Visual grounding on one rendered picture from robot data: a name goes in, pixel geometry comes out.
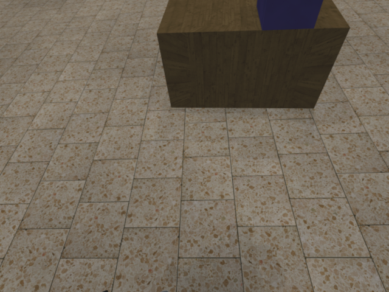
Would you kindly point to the pedestal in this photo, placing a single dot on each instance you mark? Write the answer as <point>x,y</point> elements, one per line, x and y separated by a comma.
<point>216,55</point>

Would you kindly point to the carton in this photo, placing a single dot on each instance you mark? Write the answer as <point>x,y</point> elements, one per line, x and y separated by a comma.
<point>288,14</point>

